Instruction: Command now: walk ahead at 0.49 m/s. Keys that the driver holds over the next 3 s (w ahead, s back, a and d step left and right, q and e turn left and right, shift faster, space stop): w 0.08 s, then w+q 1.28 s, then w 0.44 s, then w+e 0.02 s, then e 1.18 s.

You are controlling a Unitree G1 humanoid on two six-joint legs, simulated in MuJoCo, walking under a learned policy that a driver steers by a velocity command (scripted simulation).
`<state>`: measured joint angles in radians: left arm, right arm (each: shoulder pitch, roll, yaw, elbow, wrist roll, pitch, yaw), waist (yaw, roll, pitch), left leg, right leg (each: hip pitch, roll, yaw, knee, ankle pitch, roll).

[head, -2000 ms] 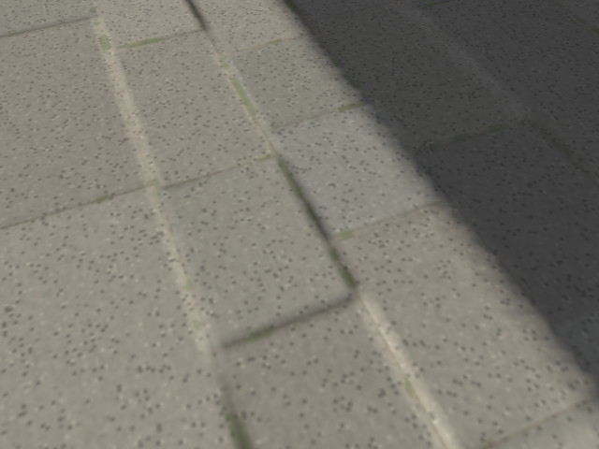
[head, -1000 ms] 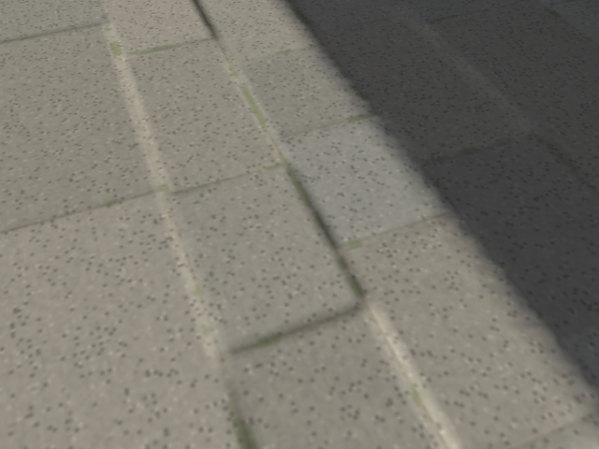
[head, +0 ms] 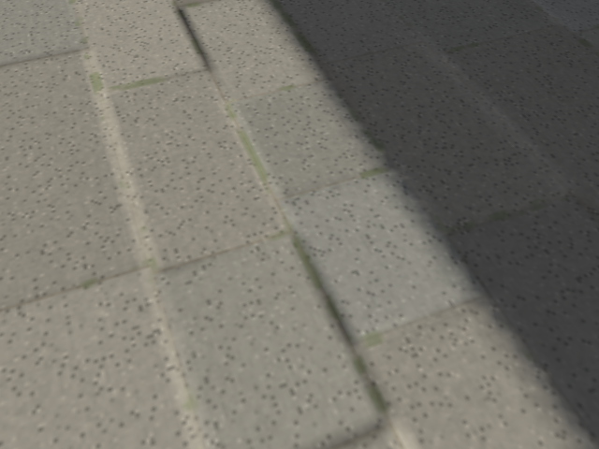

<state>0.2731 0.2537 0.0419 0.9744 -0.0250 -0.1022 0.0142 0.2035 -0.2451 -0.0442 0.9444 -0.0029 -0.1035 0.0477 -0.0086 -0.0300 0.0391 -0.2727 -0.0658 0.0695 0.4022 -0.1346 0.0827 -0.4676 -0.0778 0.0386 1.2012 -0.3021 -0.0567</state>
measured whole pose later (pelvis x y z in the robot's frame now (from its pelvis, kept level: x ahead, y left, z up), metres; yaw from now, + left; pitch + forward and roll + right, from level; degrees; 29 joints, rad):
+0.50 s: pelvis +0.28 -0.05 +0.00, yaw +10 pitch +2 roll +0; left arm 0.11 0.24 0.05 0.85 0.01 -0.12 -0.01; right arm 0.35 -0.28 -0.06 0.92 0.04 -0.07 -0.02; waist -0.03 0.03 0.03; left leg -0.40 0.01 -0.06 1.17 -0.40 0.04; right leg -0.35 -0.01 -0.07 0.47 -0.15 -0.02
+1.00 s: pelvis +0.52 +0.08 -0.02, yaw +28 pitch +1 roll -1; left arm 0.22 0.29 0.07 0.87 -0.02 -0.11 0.00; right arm 0.16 -0.28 -0.08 0.73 0.02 -0.05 0.04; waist 0.02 -0.01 0.07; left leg -0.44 -0.06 0.03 0.61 -0.20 0.09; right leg -0.32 -0.06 -0.01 1.21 -0.45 0.01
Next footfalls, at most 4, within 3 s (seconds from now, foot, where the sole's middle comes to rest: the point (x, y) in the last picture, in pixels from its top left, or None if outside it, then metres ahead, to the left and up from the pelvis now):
0.38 right None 0.40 -0.15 -0.78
0.90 left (221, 404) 0.59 0.19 -0.78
1.40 right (234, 278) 0.93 0.19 -0.78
1.88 left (93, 281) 0.92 0.56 -0.78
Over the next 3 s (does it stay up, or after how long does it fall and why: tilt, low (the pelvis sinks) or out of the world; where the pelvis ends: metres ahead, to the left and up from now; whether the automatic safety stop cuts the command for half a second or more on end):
stays up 1.00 0.48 0.00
